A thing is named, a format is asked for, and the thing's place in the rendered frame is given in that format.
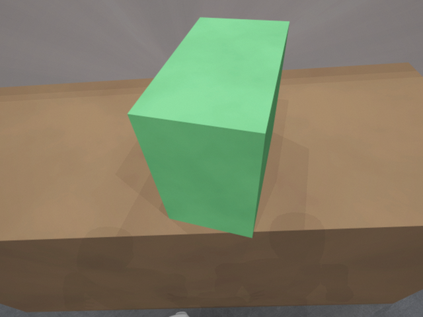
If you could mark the pedestal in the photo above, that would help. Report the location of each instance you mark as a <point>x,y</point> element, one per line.
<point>339,221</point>

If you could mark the carton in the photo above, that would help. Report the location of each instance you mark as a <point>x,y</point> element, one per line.
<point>205,122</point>

